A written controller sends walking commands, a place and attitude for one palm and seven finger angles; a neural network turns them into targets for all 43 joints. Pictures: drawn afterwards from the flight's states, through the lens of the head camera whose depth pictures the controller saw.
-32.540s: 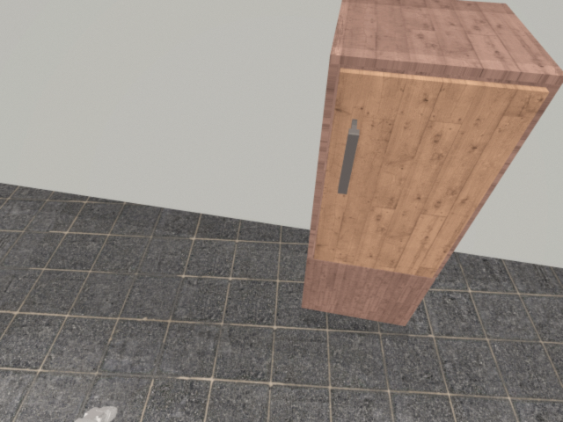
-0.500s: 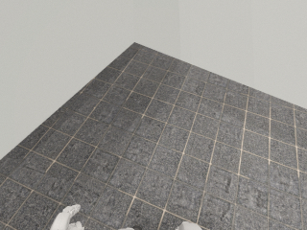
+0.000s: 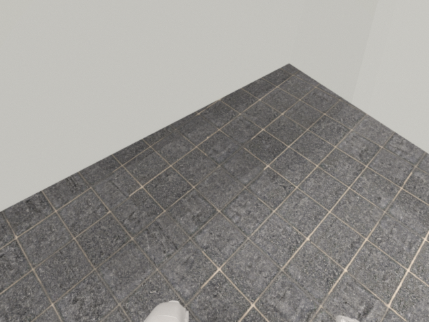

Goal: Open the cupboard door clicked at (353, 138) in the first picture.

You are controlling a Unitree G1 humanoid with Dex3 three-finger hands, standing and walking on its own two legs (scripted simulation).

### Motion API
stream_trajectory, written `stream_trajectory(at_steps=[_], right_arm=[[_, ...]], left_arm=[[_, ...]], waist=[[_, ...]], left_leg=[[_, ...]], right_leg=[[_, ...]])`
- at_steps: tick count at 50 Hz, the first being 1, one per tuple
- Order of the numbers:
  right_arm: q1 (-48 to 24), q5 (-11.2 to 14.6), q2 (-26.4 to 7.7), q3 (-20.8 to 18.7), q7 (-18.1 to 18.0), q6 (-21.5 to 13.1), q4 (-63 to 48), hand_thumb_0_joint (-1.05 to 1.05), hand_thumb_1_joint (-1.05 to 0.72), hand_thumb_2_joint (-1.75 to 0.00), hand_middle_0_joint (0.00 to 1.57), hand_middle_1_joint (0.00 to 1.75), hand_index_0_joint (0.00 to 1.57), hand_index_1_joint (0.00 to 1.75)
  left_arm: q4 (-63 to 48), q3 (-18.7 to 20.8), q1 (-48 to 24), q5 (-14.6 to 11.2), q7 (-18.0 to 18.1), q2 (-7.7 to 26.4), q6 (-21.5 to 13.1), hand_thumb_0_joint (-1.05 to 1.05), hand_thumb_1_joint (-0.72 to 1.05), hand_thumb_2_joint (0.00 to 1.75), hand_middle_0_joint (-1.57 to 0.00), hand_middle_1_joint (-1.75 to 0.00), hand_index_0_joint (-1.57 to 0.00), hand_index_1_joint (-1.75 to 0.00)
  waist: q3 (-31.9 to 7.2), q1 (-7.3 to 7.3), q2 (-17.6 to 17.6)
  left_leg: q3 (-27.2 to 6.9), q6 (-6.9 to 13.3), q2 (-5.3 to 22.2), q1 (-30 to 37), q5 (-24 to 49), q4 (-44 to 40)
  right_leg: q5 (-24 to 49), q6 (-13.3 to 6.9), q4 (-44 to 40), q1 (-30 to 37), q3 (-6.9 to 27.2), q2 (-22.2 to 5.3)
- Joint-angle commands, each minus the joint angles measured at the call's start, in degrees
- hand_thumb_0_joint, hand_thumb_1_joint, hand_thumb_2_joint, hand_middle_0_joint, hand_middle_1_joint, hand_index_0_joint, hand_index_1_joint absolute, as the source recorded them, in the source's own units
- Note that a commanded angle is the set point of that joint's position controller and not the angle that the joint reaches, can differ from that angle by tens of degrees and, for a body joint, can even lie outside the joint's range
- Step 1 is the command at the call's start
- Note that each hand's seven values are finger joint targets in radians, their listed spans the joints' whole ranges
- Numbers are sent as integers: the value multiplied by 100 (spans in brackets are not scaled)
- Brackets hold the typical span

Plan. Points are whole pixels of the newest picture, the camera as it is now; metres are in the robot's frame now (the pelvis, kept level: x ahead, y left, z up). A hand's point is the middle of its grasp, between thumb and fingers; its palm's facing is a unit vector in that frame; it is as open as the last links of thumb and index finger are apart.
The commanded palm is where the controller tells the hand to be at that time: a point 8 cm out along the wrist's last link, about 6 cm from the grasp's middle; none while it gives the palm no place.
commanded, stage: turn to face it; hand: left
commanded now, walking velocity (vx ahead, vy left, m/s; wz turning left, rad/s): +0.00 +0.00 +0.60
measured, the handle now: out of the picture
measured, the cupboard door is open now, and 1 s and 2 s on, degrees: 48 48 48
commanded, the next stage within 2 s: none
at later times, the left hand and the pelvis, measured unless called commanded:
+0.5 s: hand out of the picture +0.08 +0.25 -0.15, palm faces +0.26 -0.93 -0.25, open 7.4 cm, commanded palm none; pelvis +0.01 +0.01 +0.00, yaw +16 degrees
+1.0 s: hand out of the picture -0.07 +0.19 -0.18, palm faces +0.58 -0.78 -0.24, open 7.3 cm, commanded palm none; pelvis +0.02 +0.00 -0.01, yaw +36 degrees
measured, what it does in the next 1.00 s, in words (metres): steps on the spot, turning left: left foot, then right foot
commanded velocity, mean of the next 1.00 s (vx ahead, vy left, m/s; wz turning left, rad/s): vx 0.00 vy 0.00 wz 0.60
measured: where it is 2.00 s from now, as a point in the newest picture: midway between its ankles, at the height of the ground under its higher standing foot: outside the picture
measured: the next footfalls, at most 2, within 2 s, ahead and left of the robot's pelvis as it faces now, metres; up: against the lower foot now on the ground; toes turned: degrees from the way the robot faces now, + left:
left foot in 0.10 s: +0.04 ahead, +0.12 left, +0.00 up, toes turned +10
right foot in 0.60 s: +0.08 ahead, -0.12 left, +0.00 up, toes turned +18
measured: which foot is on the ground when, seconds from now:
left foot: up 0.00-0.08, down 0.10-0.60, up 0.62-1.00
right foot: down 0.00-0.10, up 0.12-0.58, down 0.60-1.00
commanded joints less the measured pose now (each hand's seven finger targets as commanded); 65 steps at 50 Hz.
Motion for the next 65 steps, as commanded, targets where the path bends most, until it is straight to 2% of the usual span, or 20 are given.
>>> stream_trajectory(at_steps=[1, 3, 4, 5, 6, 12, 23, 27, 28, 29, 30, 31, 35, 45, 49, 50, 51, 52, 58, 65], right_arm=[[-333, 28, -215, 0, 12, -264, -649, 0, -90, -90, 20, 30, 20, 30], [245, 0, -420, -59, -5, -316, -547, 0, -90, -90, 20, 30, 20, 30], [769, -30, -790, -168, -23, -367, -425, 0, -90, -90, 20, 30, 20, 30], [1206, -49, -1489, -346, -64, -417, -377, 0, -90, -90, 20, 30, 20, 30], [1453, 26, -1602, -334, -106, -366, -279, 0, -90, -90, 20, 30, 20, 30], [155, -14, -953, -138, -214, -445, -650, 0, -90, -90, 20, 30, 20, 30], [677, -63, -959, -270, -171, -412, -536, 0, -90, -90, 20, 30, 20, 30], [510, -13, -868, -310, -186, -378, -591, 0, -90, -90, 20, 30, 20, 30], [493, 39, -692, -286, -166, -386, -631, 0, -90, -90, 20, 30, 20, 30], [585, 87, -320, -240, -137, -400, -689, 0, -90, -90, 20, 30, 20, 30], [484, 52, -380, -240, -134, -392, -776, 0, -90, -90, 20, 30, 20, 30], [540, 1, -471, -245, -99, -342, -719, 0, -90, -90, 20, 30, 20, 30], [648, -9, -301, -187, -13, -198, -395, 0, -90, -90, 20, 30, 20, 30], [-228, 35, -129, -28, 46, -239, -567, 0, -90, -90, 20, 30, 20, 30], [369, 11, -372, -93, 16, -328, -501, 0, -90, -90, 20, 30, 20, 30], [831, -19, -772, -199, -3, -379, -399, 0, -90, -90, 20, 30, 20, 30], [1317, -49, -1470, -388, -51, -417, -357, 0, -90, -90, 20, 30, 20, 30], [1578, 11, -1589, -378, -99, -370, -215, 0, -90, -90, 20, 30, 20, 30], [378, -14, -942, -151, -235, -469, -582, 0, -90, -90, 20, 30, 20, 30], [796, 0, -907, -179, -208, -494, -455, 0, -90, -90, 20, 30, 20, 30]], left_arm=[[-292, 354, 267, 5, 41, 1278, -84, 0, 90, 90, -20, -30, -20, -30], [-302, 365, 72, -44, 5, 1336, -92, 0, 90, 90, -20, -30, -20, -30], [-411, 356, -58, -91, -22, 1256, -84, 0, 90, 90, -20, -30, -20, -30], [-689, 235, -300, -143, -72, 810, -58, 0, 90, 90, -20, -30, -20, -30], [-867, 216, -671, -92, -7, 949, 62, 0, 90, 90, -20, -30, -20, -30], [-484, 303, -401, -30, -86, 893, 221, 0, 90, 90, -20, -30, -20, -30], [-833, 247, -1040, -71, -55, 734, 116, 0, 90, 90, -20, -30, -20, -30], [-702, 283, -461, -134, -4, 757, 18, 0, 90, 90, -20, -30, -20, -30], [-640, 333, -213, -113, 28, 987, -46, 0, 90, 90, -20, -30, -20, -30], [-593, 439, -58, -32, 84, 1426, -94, 0, 90, 90, -20, -30, -20, -30], [-634, 426, -104, -1, 102, 1612, -79, 0, 90, 90, -20, -30, -20, -30], [-671, 347, -284, -30, 114, 1453, -74, 0, 90, 90, -20, -30, -20, -30], [-731, 200, -726, -94, 91, 851, -104, 0, 90, 90, -20, -30, -20, -30], [-450, 368, 53, 1, 68, 1249, -67, 0, 90, 90, -20, -30, -20, -30], [-444, 407, -123, -51, 4, 1363, -57, 0, 90, 90, -20, -30, -20, -30], [-549, 383, -220, -97, -22, 1233, -36, 0, 90, 90, -20, -30, -20, -30], [-820, 253, -488, -140, -70, 761, -9, 0, 90, 90, -20, -30, -20, -30], [-961, 230, -812, -79, -10, 866, 99, 0, 90, 90, -20, -30, -20, -30], [-497, 303, -584, -26, -94, 868, 203, 0, 90, 90, -20, -30, -20, -30], [-605, 306, -824, -30, -60, 867, 168, 0, 90, 90, -20, -30, -20, -30]], waist=[[-808, 123, -1102], [-1120, -238, -880], [-1502, -563, -119], [-1687, -786, 1749], [-1737, -795, 1194], [-665, -64, 821], [-886, -242, 1054], [-1253, 30, 1014], [-1324, 164, 531], [-1455, 229, -980], [-1288, 241, -1477], [-1007, 112, -904], [-732, -216, -1167], [-764, 199, -1143], [-1110, -224, -848], [-1465, -507, 3], [-1611, -782, 1838], [-1716, -798, 1316], [-780, -123, 744], [-952, -185, 771]], left_leg=[[434, 169, -235, 155, 23, -1002], [448, 305, -316, 1293, 910, -2046], [-171, 585, 276, 2534, 2405, -2401], [-2587, 1524, 2094, 3381, 5018, -2590], [-2762, 2008, 2442, 3153, 5909, -2499], [-1564, 1249, 1070, 1285, 2738, -3173], [-2334, 1328, 885, 1305, 2656, -2926], [-2477, 1052, 582, 811, 2964, -2344], [-2329, 793, 332, 181, 2281, -2002], [-1377, 360, -345, -926, 436, -933], [-649, 126, -674, -1164, -1222, 544], [-830, 163, -389, -1025, -1003, 1482], [-446, -76, -89, -1126, 47, 2009], [267, 35, -121, -247, -134, -468], [412, 257, -323, 1293, 987, -2075], [-304, 540, 294, 2474, 2277, -2437], [-2730, 1494, 2066, 3158, 4765, -2677], [-2794, 1920, 2399, 2982, 5452, -2596], [-1639, 1204, 1094, 1533, 3018, -3160], [-2070, 1278, 979, 1849, 2920, -3174]], right_leg=[[5094, -425, -94, 775, 826, -1467], [4826, -127, 833, 309, 481, -1331], [3536, 170, 1919, -675, 236, -1107], [-1279, 608, 3425, -2462, 290, -133], [-1720, 547, 3952, -2724, 1166, -73], [-30, 634, 3668, -2277, 1437, -12], [-244, 621, 1604, -1632, 1361, 440], [619, 494, -239, -128, 1297, 636], [1117, 422, -972, 753, 1610, 277], [1458, 6, -1454, 1636, 2871, -1152], [2494, -682, -1409, 1035, 3629, -2301], [2650, -866, -1281, 382, 3099, -2155], [4090, -380, -921, 448, 1439, -1087], [4512, -470, -443, 845, 917, -1433], [4193, -93, 657, 166, 510, -1338], [2973, 204, 1714, -802, 280, -1074], [-1459, 650, 3214, -2496, 291, -106], [-1811, 543, 3768, -2680, 1173, -94], [54, 641, 3840, -2417, 1458, -55], [280, 770, 3397, -2562, 1574, 78]])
